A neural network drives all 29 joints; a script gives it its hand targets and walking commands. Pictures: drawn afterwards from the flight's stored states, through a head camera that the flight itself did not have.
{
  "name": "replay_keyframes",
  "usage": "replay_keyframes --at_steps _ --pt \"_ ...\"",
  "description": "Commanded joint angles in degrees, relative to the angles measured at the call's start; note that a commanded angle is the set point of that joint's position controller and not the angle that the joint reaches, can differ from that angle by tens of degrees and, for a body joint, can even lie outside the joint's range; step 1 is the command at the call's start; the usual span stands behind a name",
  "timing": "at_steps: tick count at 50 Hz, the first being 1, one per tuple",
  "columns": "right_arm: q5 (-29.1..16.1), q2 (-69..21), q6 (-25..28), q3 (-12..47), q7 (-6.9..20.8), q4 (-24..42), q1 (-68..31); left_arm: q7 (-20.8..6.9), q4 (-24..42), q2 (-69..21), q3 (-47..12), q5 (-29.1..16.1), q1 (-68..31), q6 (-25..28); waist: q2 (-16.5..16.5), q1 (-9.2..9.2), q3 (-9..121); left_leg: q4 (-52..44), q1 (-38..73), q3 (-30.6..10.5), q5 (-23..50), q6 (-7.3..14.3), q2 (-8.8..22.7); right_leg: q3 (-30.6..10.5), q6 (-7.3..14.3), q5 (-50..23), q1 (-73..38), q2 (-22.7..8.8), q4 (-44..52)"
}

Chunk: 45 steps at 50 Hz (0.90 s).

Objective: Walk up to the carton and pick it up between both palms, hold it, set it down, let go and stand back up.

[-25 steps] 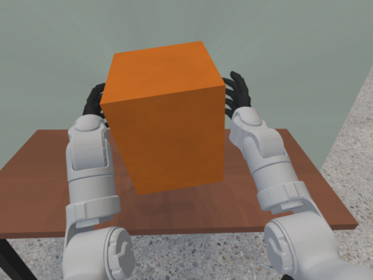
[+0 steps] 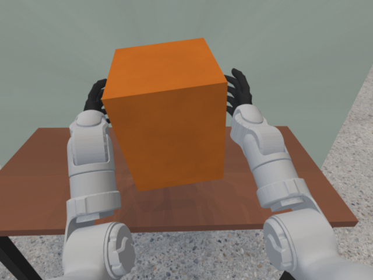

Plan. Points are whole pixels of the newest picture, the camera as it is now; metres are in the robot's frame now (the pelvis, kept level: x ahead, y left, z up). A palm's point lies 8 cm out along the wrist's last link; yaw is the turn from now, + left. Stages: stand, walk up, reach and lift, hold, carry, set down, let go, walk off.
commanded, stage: hold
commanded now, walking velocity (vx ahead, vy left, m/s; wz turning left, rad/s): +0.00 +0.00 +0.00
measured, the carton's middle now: (170, 115) +0.42 +0.00 +0.22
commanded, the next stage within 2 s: none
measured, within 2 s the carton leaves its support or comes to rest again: neither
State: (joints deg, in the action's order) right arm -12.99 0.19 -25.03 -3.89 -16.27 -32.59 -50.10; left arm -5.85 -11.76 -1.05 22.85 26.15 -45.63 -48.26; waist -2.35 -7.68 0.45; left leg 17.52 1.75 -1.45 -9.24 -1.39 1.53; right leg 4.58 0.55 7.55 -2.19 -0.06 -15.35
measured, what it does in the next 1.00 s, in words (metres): stands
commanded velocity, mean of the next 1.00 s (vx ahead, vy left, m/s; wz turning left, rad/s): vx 0.00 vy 0.00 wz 0.00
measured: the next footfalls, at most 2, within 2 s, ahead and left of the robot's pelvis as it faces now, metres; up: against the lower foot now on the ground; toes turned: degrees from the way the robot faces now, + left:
none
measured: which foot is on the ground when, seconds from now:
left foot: down 0.00-1.00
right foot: down 0.00-1.00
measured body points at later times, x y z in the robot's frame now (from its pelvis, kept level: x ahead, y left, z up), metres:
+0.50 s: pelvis +0.01 +0.00 +0.00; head -0.07 +0.03 +0.44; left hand +0.39 +0.15 +0.25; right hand +0.37 -0.14 +0.27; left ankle +0.02 +0.13 -0.75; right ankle +0.03 -0.11 -0.75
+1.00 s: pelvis +0.00 +0.00 +0.00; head -0.07 +0.02 +0.44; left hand +0.38 +0.15 +0.25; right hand +0.37 -0.14 +0.27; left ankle +0.02 +0.13 -0.75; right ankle +0.03 -0.11 -0.75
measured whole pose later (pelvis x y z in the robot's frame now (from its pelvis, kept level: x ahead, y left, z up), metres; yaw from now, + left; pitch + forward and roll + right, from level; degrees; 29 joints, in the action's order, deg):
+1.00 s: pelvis +0.00 +0.00 +0.00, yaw +0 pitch -10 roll +0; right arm -11.5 -0.7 -25.6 -4.8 -16.3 -32.9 -50.9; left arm -6.2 -12.4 -0.5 23.1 26.0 -45.8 -48.4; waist -3.0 -7.4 0.5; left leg 17.1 1.5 -1.9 -8.7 -1.7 1.6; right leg 5.0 0.9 7.5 -1.8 0.1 -15.4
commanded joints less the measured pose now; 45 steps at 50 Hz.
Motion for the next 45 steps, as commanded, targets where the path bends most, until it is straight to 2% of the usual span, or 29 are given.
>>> replay_keyframes --at_steps 1,2,4,6,9,10,11,17,18,19,22,23,27,28,29,30,31,34,36,37,39,41,42,45 --pt "-6.69 -31.34 2.25 19.9 6.82 14.12 -41.2 -8.7 3.93 -27.26 -22.67 -11.3 -38.7 4.63 0.88 1.32 17.94 -1.93 -1.01 4.45 9.64 0.88 -4.94 1.16 -3.81 -8.5 -10.34 4.04 0.26" --pt "-5.84 -30.91 1.82 19.0 6.87 12.06 -40.43 -8.92 2.0 -26.48 -21.08 -10.4 -38.5 4.32 0.17 1.42 15.3 -2.9 -1.67 4.67 7.33 1.3 -4.97 1.09 -3.78 -6.5 -9.58 3.77 0.93" --pt "-5.49 -30.71 1.92 18.0 6.97 12.5 -39.72 -9.12 3.41 -27.2 -22.9 -11.09 -38.91 4.29 1.49 0.32 14.98 -3.09 -2.12 4.68 7.25 0.87 -4.63 1.28 -3.36 -6.43 -8.8 3.86 0.95" --pt "-5.97 -31.32 1.89 18.77 6.84 12.96 -40.78 -9.2 3.92 -26.86 -22.86 -11.3 -39.81 4.41 1.29 0.61 16.07 -2.9 -2.24 4.79 7.38 0.91 -4.84 1.09 -3.52 -6.5 -8.86 3.73 0.97" --pt "-6.08 -31.62 1.5 18.5 6.76 12.69 -40.45 -9.49 4.52 -27.84 -23.75 -11.82 -40.7 4.58 1.84 -0.29 15.78 -2.61 -2.05 4.69 7.81 0.61 -4.89 0.81 -3.5 -7.54 -8.98 3.58 0.68" --pt "-5.58 -30.75 1.28 17.5 6.62 11.9 -40.66 -9.73 2.01 -27.5 -23.09 -11.2 -40.53 4.2 2.54 -0.61 14.06 -2.78 -2.28 4.84 6.97 0.49 -5.0 1.01 -3.5 -6.87 -8.19 3.5 1.07" --pt "-5.94 -31.28 1.33 18.06 6.59 12.93 -40.6 -9.88 3.29 -27.88 -23.3 -11.33 -40.3 4.27 2.17 -0.23 15.47 -2.72 -2.1 4.8 7.15 0.56 -5.04 0.88 -3.63 -7.69 -8.76 3.45 0.71" --pt "-6.54 -30.67 1.23 17.61 6.58 12.98 -40.05 -9.2 6.71 -29.67 -26.67 -12.67 -42.2 4.42 6.59 -1.95 18.52 -1.6 -1.28 4.01 10.65 -1.15 -4.7 1.32 -3.04 -8.61 -9.0 3.84 -0.2" --pt "-6.81 -31.35 1.21 18.07 6.64 13.17 -39.66 -9.12 7.66 -29.42 -26.51 -12.96 -42.45 4.66 5.44 -1.74 19.58 -1.49 -0.85 3.82 10.54 -1.06 -4.8 1.38 -3.41 -9.19 -9.47 3.79 -0.48" --pt "-7.23 -31.62 1.35 18.76 6.71 14.07 -39.35 -8.88 8.83 -29.4 -26.97 -13.17 -42.62 4.87 5.78 -1.6 20.9 -1.05 -0.4 3.76 12.13 -1.14 -4.87 1.35 -3.4 -10.65 -10.09 3.78 -0.77" --pt "-7.86 -31.29 0.85 19.98 6.51 13.87 -38.49 -8.73 7.37 -28.43 -25.02 -11.88 -39.76 4.47 4.2 -0.55 18.63 -1.05 -0.16 3.67 13.02 -0.77 -5.14 0.97 -3.64 -11.71 -11.08 3.84 -0.54" --pt "-7.59 -30.97 0.87 20.05 6.47 14.14 -37.84 -8.87 7.95 -28.5 -25.44 -12.0 -39.18 4.36 3.74 -0.95 18.92 -1.17 -0.03 3.65 12.46 -0.71 -4.89 1.12 -3.54 -11.89 -11.2 4.0 -0.71" --pt "-8.04 -30.37 1.49 20.92 6.39 17.05 -39.5 -8.9 7.89 -29.1 -25.34 -11.47 -37.18 3.66 3.45 0.06 18.03 -0.97 0.06 3.89 14.15 -0.85 -4.58 1.42 -3.2 -12.43 -11.72 4.61 -0.49" --pt "-8.52 -30.46 1.73 21.57 6.43 18.48 -39.89 -8.7 9.97 -29.63 -26.77 -12.16 -37.83 3.82 3.96 -0.2 19.74 -0.41 0.87 3.57 16.25 -1.17 -4.5 1.62 -3.08 -13.25 -12.01 4.79 -0.66" --pt "-8.31 -30.23 1.22 21.31 6.27 16.72 -39.29 -8.67 8.25 -28.46 -25.28 -11.73 -37.69 3.64 2.93 0.11 17.26 -0.4 0.94 3.83 15.72 -0.97 -4.65 1.49 -3.24 -13.01 -11.42 4.63 -0.21" --pt "-8.34 -30.79 1.2 21.83 6.2 17.29 -39.19 -8.64 9.47 -28.97 -25.85 -11.83 -37.75 3.65 2.63 0.22 17.29 -0.49 0.97 3.71 16.07 -1.02 -4.49 1.55 -3.25 -13.44 -11.55 4.84 -0.41" --pt "-8.4 -30.45 1.09 21.65 6.19 17.18 -38.63 -8.72 9.53 -29.1 -26.09 -11.99 -37.94 3.55 3.38 -0.14 17.56 -0.56 0.73 3.92 15.98 -1.08 -4.49 1.27 -3.16 -12.9 -11.34 4.77 -0.39" --pt "-6.48 -29.54 0.6 19.24 6.88 13.94 -38.73 -9.19 6.62 -28.57 -24.15 -10.91 -38.36 3.09 3.32 0.36 12.62 -3.25 -2.8 4.28 9.09 -0.34 -4.21 1.36 -2.79 -6.3 -9.77 4.54 0.43" --pt "-4.97 -29.41 0.28 17.14 7.46 10.34 -38.13 -9.79 4.68 -28.22 -23.41 -10.18 -39.47 3.07 3.5 -0.13 9.63 -5.21 -5.4 4.43 3.65 0.24 -3.78 1.34 -2.71 -2.56 -9.07 4.25 0.61" --pt "-4.87 -29.61 0.87 16.86 7.84 11.73 -38.61 -9.82 5.68 -29.24 -24.59 -10.79 -40.1 3.31 4.5 -0.26 11.7 -5.52 -6.41 4.14 3.39 0.24 -3.24 1.46 -2.47 -3.17 -10.17 4.57 -0.01" --pt "-4.36 -29.9 1.05 16.67 8.08 10.71 -39.7 -9.74 4.4 -28.37 -23.35 -10.78 -41.23 3.73 3.88 0.34 13.4 -5.23 -6.3 4.52 3.12 0.49 -3.66 1.16 -2.68 -3.34 -10.33 4.02 -0.09" --pt "-4.21 -30.05 1.35 15.9 8.13 10.28 -40.42 -9.6 3.68 -28.75 -23.59 -10.82 -42.15 3.97 4.87 0.0 14.89 -5.16 -5.78 4.43 2.37 0.28 -3.67 1.25 -2.68 -2.97 -10.33 4.01 -0.32" --pt "-4.15 -30.88 1.57 16.16 8.17 10.77 -40.33 -9.48 3.97 -28.92 -23.54 -11.19 -41.81 4.14 4.12 0.05 15.4 -4.7 -5.43 4.61 3.79 0.36 -3.94 0.92 -2.81 -4.39 -10.51 3.89 -0.35" --pt "-4.14 -30.9 2.03 16.0 7.49 11.35 -41.0 -9.27 4.26 -28.88 -24.6 -12.1 -42.83 4.77 3.97 -1.27 18.08 -3.17 -2.57 4.55 5.88 -0.01 -4.56 1.35 -3.37 -6.22 -9.16 3.72 -0.1"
